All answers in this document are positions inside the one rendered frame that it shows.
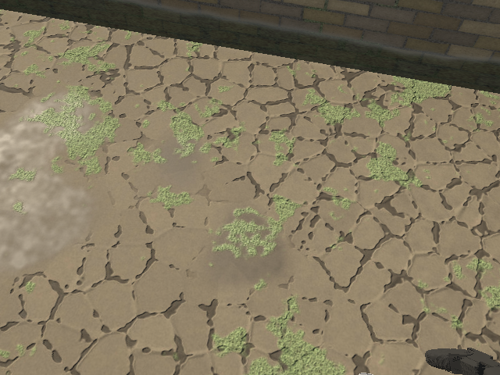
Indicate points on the right robot hand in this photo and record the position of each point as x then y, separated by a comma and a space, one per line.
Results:
461, 361

